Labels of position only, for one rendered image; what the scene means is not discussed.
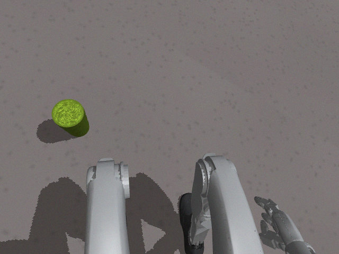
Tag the right robot arm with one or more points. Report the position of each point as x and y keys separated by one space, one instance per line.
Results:
x=299 y=247

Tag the right robot foot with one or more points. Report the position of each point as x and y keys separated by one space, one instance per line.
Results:
x=185 y=221

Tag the cup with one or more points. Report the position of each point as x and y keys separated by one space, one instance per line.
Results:
x=70 y=115

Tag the right robot hand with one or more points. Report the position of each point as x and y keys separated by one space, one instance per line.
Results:
x=286 y=231

